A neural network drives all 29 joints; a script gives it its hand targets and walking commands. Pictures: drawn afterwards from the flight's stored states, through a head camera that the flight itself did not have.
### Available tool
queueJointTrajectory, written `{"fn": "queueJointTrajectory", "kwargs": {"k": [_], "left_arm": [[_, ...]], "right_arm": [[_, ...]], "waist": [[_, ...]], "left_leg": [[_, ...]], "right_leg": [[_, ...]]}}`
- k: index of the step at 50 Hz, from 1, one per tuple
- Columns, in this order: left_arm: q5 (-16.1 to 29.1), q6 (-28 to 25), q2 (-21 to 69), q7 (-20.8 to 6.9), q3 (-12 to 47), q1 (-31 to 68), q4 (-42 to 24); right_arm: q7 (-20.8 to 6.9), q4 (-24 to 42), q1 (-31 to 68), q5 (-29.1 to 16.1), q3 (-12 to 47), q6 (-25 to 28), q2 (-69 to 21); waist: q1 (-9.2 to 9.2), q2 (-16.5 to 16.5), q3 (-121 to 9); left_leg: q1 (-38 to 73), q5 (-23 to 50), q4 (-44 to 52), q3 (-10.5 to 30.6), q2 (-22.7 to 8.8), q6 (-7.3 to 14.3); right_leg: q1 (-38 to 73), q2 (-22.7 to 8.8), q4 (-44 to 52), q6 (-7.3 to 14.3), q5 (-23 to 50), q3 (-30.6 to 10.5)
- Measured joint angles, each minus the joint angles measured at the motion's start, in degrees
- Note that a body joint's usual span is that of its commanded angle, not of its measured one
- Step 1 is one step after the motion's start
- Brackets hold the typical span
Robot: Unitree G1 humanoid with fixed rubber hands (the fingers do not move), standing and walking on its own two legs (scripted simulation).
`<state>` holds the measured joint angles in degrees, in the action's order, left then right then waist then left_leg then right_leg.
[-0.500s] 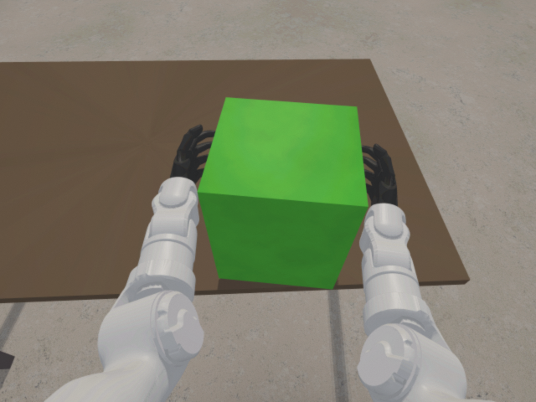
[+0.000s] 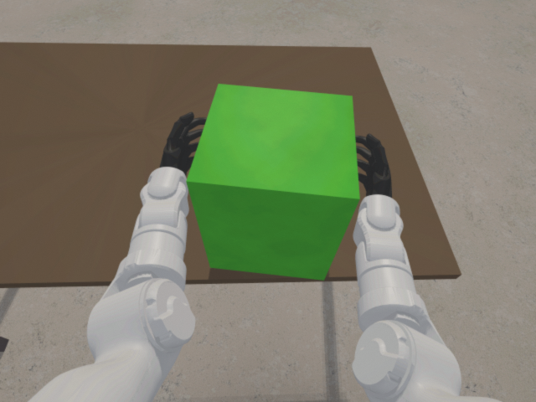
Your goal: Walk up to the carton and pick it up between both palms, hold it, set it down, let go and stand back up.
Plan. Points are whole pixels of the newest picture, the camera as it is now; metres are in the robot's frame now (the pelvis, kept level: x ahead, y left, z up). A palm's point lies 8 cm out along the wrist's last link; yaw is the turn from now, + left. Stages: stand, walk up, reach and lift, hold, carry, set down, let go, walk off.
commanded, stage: set down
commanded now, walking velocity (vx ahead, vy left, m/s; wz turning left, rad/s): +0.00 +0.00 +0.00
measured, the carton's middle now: (275, 189) +0.45 -0.01 +0.03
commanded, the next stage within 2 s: none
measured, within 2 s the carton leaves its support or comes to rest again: neither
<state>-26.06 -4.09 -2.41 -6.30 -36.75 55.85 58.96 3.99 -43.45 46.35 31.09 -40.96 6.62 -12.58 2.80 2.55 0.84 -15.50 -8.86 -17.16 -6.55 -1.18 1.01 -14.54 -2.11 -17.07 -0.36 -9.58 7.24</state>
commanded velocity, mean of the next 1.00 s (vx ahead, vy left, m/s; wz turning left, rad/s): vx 0.00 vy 0.00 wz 0.00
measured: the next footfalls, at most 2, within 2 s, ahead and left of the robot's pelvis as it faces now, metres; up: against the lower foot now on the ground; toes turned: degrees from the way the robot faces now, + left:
none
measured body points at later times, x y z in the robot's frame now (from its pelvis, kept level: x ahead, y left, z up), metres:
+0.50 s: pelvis +0.00 +0.01 -0.02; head +0.08 +0.03 +0.43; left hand +0.50 +0.17 +0.07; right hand +0.45 -0.16 +0.07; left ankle -0.01 +0.11 -0.75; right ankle -0.02 -0.11 -0.75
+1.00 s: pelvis -0.05 +0.00 -0.02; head +0.00 +0.01 +0.42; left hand +0.41 +0.21 +0.06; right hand +0.38 -0.19 +0.04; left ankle -0.01 +0.11 -0.75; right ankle -0.02 -0.11 -0.75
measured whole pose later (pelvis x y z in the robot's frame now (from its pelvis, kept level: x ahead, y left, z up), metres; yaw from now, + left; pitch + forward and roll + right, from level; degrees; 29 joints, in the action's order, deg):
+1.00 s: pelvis -0.05 +0.00 -0.02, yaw +0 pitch +18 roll -1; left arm 17.7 -16.3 -20.4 -3.4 4.4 55.7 83.0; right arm 11.2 -67.8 47.1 -18.6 2.5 12.5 8.5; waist 3.5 -0.4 -13.0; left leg -39.4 -10.5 -32.1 -5.0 -3.0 0.9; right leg -37.3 -1.6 -30.0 1.0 -10.4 7.5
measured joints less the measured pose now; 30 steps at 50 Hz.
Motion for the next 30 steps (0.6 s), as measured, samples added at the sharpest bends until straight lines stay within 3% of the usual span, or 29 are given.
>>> {"fn": "queueJointTrajectory", "kwargs": {"k": [6, 17, 24, 30], "left_arm": [[4.0, -0.5, -3.2, 2.7, 5.5, 0.2, 4.6], [23.5, -3.9, -10.4, 9.3, 25.1, 6.9, 20.1], [30.6, -7.0, -13.3, 9.1, 32.7, 10.3, 28.2], [34.0, -9.7, -15.5, 7.3, 36.7, 8.3, 30.0]], "right_arm": [[0.2, -7.3, 1.2, -5.0, 4.3, 0.8, 4.2], [4.5, -24.5, 8.4, -26.7, 22.3, 1.2, 13.4], [5.7, -32.7, 12.7, -34.4, 29.1, 2.7, 16.7], [6.0, -37.1, 13.2, -40.1, 34.1, 6.6, 18.7]], "waist": [[0.37, -0.3, -1.9], [0.41, -1.9, -9.3], [0.43, -2.4, -13.1], [0.50, -2.8, -14.6]], "left_leg": [[-1.3, -1.0, -1.5, -1.1, -0.3, 0.3], [-13.8, -4.3, -9.5, -2.3, -2.1, 0.5], [-20.2, -5.4, -13.0, -1.2, -2.7, 0.1], [-22.6, -5.3, -15.1, 0.0, -3.1, -1.4]], "right_leg": [[-1.2, 0.1, -0.3, -0.2, 0.1, -1.2], [-12.7, 1.2, -4.6, -0.2, -0.4, -2.5], [-18.5, 1.4, -7.6, 0.1, -1.6, -1.7], [-20.3, 1.7, -9.2, 0.5, -2.0, -0.9]]}}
